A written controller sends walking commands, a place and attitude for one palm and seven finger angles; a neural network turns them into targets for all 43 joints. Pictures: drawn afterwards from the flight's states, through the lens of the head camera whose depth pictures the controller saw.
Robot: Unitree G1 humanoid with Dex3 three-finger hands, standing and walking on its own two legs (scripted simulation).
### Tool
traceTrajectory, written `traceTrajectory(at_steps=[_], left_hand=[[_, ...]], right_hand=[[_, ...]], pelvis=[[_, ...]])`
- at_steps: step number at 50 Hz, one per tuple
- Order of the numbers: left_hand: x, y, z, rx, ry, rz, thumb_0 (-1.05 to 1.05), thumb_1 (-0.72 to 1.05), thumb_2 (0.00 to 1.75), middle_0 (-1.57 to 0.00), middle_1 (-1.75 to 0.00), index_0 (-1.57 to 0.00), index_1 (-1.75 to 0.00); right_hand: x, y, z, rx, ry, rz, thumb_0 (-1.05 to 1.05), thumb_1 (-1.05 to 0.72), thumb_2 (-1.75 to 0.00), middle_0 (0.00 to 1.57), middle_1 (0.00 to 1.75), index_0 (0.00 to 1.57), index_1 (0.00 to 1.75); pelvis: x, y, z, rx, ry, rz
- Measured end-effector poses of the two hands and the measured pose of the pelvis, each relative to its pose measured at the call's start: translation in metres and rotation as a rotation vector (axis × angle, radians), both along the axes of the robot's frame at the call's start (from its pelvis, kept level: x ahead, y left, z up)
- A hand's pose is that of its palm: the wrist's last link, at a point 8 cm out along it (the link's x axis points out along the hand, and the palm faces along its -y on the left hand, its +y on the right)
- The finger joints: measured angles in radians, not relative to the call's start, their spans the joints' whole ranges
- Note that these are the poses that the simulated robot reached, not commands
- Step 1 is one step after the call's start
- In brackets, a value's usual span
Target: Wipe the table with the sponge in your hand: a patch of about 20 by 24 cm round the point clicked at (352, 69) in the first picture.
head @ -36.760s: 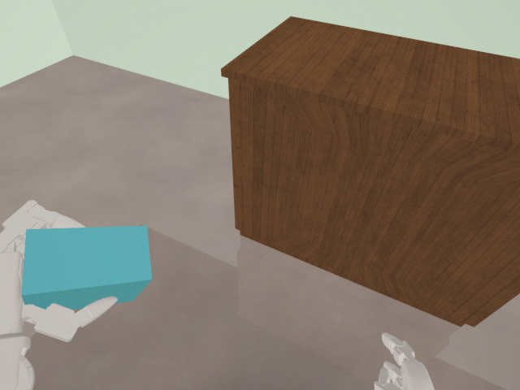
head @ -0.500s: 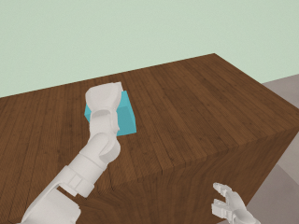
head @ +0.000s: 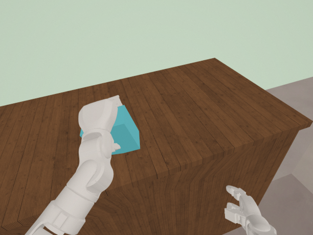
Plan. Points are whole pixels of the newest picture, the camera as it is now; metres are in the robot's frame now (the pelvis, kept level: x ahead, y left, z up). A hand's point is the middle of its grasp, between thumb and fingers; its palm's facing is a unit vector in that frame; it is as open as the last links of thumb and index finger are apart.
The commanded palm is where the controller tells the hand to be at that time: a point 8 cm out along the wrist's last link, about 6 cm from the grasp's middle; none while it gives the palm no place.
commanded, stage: wipe back along the third lane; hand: left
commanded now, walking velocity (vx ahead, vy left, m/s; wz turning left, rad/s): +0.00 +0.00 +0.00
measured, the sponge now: (115, 136) +0.33 +0.16 +0.12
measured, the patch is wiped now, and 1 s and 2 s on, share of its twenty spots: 0.95 1.00 1.00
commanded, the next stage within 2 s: slide back across to the middle lane in 0.20 s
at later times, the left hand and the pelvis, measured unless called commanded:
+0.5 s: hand (106, 135) +0.29 +0.16 +0.17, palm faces +0.29 -0.34 -0.90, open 10.6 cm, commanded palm +0.24 +0.17 +0.20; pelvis +0.00 +0.00 +0.00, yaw -1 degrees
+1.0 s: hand (78, 141) +0.26 +0.21 +0.18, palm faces +0.29 -0.30 -0.91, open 10.6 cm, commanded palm +0.21 +0.22 +0.23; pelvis -0.02 +0.00 +0.00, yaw -1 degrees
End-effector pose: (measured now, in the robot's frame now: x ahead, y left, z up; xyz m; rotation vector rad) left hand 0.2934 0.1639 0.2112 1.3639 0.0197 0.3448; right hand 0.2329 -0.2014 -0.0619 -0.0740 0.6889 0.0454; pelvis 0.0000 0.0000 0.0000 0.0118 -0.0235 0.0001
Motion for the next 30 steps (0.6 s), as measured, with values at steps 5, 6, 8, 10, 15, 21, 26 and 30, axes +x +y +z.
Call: traceTrajectory(at_steps=[5,6,8,10,15,21,26,30], left_hand=[[-0.007,-0.002,-0.001,-0.017,-0.012,-0.011,0.0,-0.52,1.04,-0.64,-1.33,-0.67,-1.32],[-0.008,-0.002,-0.001,-0.019,-0.015,-0.013,0.0,-0.52,1.04,-0.64,-1.34,-0.67,-1.32],[-0.01,-0.003,-0.002,-0.025,-0.02,-0.019,0.0,-0.52,1.04,-0.64,-1.34,-0.67,-1.32],[-0.012,-0.003,-0.002,-0.031,-0.026,-0.025,0.0,-0.52,1.04,-0.64,-1.34,-0.67,-1.32],[-0.02,-0.003,-0.002,-0.063,-0.049,-0.039,0.0,-0.52,1.04,-0.64,-1.34,-0.66,-1.33],[-0.032,0.001,0.0,-0.127,-0.076,-0.061,0.0,-0.51,1.04,-0.64,-1.34,-0.66,-1.33],[-0.038,0.008,0.001,-0.178,-0.083,-0.071,0.0,-0.51,1.04,-0.64,-1.34,-0.66,-1.33],[-0.043,0.014,0.003,-0.209,-0.086,-0.077,0.0,-0.51,1.04,-0.64,-1.34,-0.66,-1.33]], right_hand=[[0.0,-0.001,0.0,0.001,-0.004,0.003,0.01,-0.91,-0.9,0.2,0.3,0.19,0.3],[0.0,0.0,0.0,0.002,-0.004,0.005,0.01,-0.91,-0.9,0.2,0.3,0.19,0.3],[0.001,0.002,0.0,0.006,-0.004,0.009,0.01,-0.91,-0.9,0.2,0.3,0.19,0.3],[0.002,0.004,0.0,0.01,-0.006,0.015,0.01,-0.91,-0.9,0.2,0.3,0.19,0.3],[0.004,0.011,0.001,0.025,-0.005,0.029,0.01,-0.91,-0.9,0.2,0.3,0.19,0.3],[0.005,0.017,0.004,0.025,-0.006,0.034,0.01,-0.9,-0.9,0.2,0.3,0.19,0.3],[0.004,0.018,0.008,0.01,-0.017,0.025,0.01,-0.9,-0.9,0.2,0.3,0.19,0.3],[0.001,0.017,0.01,-0.002,-0.025,0.012,0.01,-0.9,-0.9,0.2,0.3,0.19,0.3]], pelvis=[[0.0,-0.001,0.0,0.0,-0.004,0.0],[0.0,-0.001,0.0,0.0,-0.004,0.001],[0.0,-0.001,0.0,0.0,-0.004,0.0],[0.0,-0.001,-0.001,0.0,-0.004,0.001],[0.001,0.001,-0.001,-0.001,-0.004,-0.002],[0.002,0.004,-0.001,-0.002,-0.009,-0.01],[0.001,0.005,-0.001,-0.002,-0.015,-0.018],[-0.001,0.006,-0.001,-0.002,-0.018,-0.026]])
